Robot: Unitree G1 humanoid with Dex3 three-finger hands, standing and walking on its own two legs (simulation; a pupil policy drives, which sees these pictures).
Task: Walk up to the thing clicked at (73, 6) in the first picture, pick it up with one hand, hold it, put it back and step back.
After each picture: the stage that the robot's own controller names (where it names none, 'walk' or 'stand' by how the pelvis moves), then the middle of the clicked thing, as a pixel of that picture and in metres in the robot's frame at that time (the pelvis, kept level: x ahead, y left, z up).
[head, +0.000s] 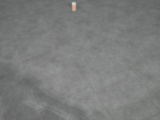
stand; (73, 6) +2.32 +0.19 -0.72
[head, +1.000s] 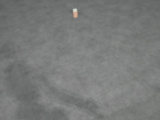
walk; (75, 13) +2.16 +0.34 -0.72
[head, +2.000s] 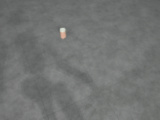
walk; (62, 33) +1.52 +0.37 -0.71
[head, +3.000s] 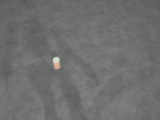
walk; (56, 63) +1.03 +0.32 -0.71
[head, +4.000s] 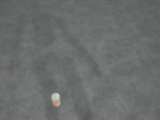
walk; (56, 99) +0.63 +0.25 -0.71
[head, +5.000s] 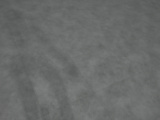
walk; out of the picture +0.44 +0.15 -0.71
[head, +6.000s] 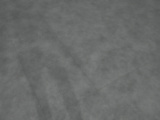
stand; out of the picture +0.36 +0.22 -0.71
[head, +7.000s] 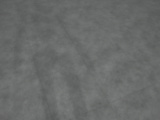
stand; out of the picture +0.33 +0.16 -0.71
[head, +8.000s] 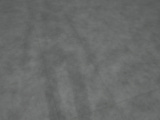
stand; out of the picture +0.35 +0.13 -0.72
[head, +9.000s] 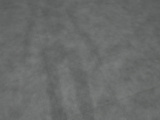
stand; out of the picture +0.33 +0.13 -0.71
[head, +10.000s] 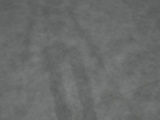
stand; out of the picture +0.35 +0.13 -0.71
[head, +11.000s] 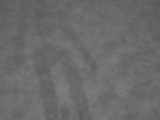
stand; out of the picture +0.37 +0.12 -0.72
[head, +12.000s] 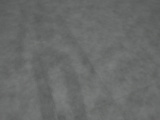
stand; out of the picture +0.35 +0.12 -0.73
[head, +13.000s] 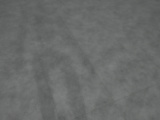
stand; out of the picture +0.36 +0.12 -0.73
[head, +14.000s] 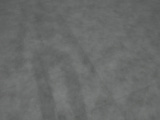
stand; out of the picture +0.35 +0.12 -0.73
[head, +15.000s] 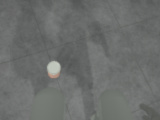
go down; (53, 70) +0.43 +0.12 -0.39
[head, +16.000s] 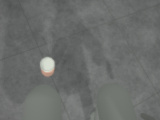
go down; (47, 67) +0.45 +0.13 -0.32
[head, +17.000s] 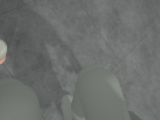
close in; out of the picture +0.44 +0.17 -0.24
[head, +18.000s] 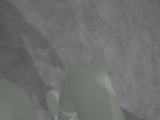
close; out of the picture +0.44 +0.19 -0.24
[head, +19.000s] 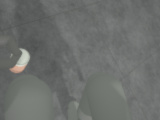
lift; (18, 61) +0.42 +0.17 -0.27
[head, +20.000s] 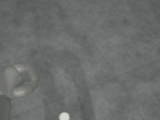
hold; (64, 119) +0.38 +0.10 -0.59
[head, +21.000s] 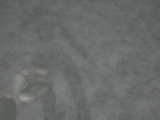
go down; out of the picture +0.35 +0.11 -0.68
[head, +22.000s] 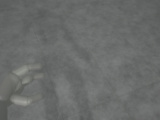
go down; out of the picture +0.35 +0.10 -0.67
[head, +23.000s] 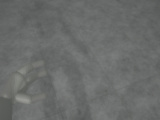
go down; out of the picture +0.36 +0.10 -0.67
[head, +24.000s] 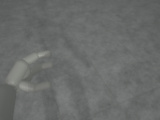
stand; out of the picture +0.34 +0.10 -0.69
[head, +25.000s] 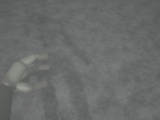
stand; out of the picture +0.35 +0.10 -0.69
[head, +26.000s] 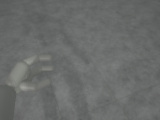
stand; out of the picture +0.35 +0.10 -0.69
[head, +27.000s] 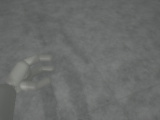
stand; out of the picture +0.34 +0.10 -0.69
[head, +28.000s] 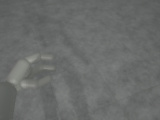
stand; out of the picture +0.35 +0.09 -0.69
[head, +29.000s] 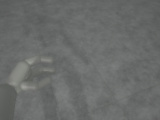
stand; out of the picture +0.35 +0.10 -0.70
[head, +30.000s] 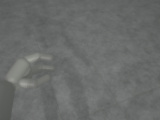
stand; out of the picture +0.34 +0.09 -0.70
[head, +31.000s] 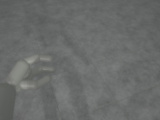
stand; out of the picture +0.35 +0.10 -0.70
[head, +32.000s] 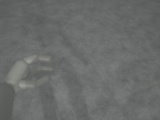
hold; out of the picture +0.35 +0.10 -0.70
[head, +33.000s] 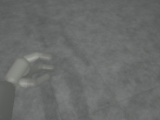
hold; out of the picture +0.35 +0.10 -0.70
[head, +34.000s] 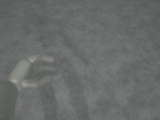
hold; out of the picture +0.34 +0.09 -0.70
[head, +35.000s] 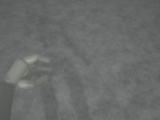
hold; out of the picture +0.34 +0.10 -0.70
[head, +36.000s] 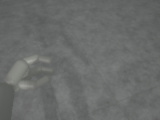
hold; out of the picture +0.35 +0.10 -0.70
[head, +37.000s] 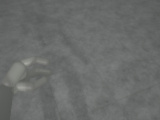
hold; out of the picture +0.34 +0.10 -0.70
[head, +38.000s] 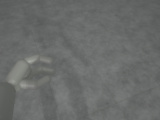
hold; out of the picture +0.34 +0.10 -0.70
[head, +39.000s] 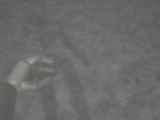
hold; out of the picture +0.34 +0.10 -0.70
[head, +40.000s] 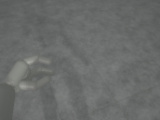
hold; out of the picture +0.34 +0.10 -0.70
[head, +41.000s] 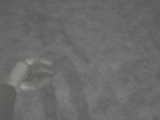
hold; out of the picture +0.35 +0.09 -0.70
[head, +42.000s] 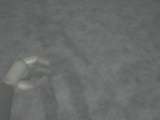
hold; out of the picture +0.34 +0.10 -0.70
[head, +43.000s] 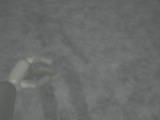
hold; out of the picture +0.35 +0.10 -0.70
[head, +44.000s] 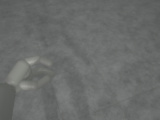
hold; out of the picture +0.34 +0.10 -0.70
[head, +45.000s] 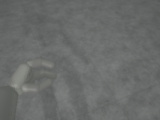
hold; out of the picture +0.35 +0.10 -0.69
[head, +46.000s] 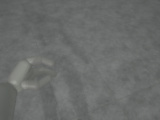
hold; out of the picture +0.34 +0.10 -0.70
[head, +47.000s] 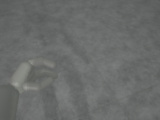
hold; out of the picture +0.34 +0.10 -0.70
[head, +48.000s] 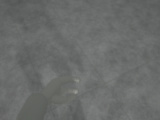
hold; out of the picture +0.34 +0.12 -0.67
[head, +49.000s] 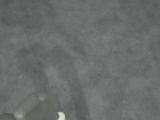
stand; (60, 119) +0.37 +0.10 -0.61
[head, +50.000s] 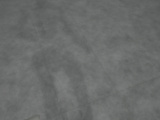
stand; out of the picture +0.34 +0.09 -0.65
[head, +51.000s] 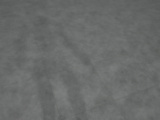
walk; out of the picture +0.39 +0.11 -0.69
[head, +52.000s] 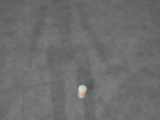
walk; (82, 91) +0.65 -0.01 -0.71
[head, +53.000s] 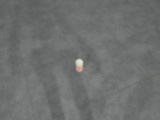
walk; (79, 65) +0.86 +0.07 -0.70
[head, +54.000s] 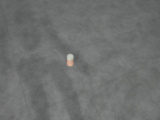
stand; (70, 60) +0.99 +0.12 -0.70
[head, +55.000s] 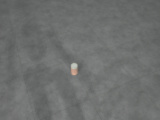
stand; (74, 69) +1.02 +0.10 -0.72
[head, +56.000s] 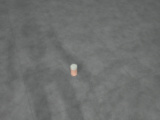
stand; (73, 69) +1.01 +0.11 -0.73
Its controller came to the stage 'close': yes
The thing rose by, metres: 0.00
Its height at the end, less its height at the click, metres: +0.00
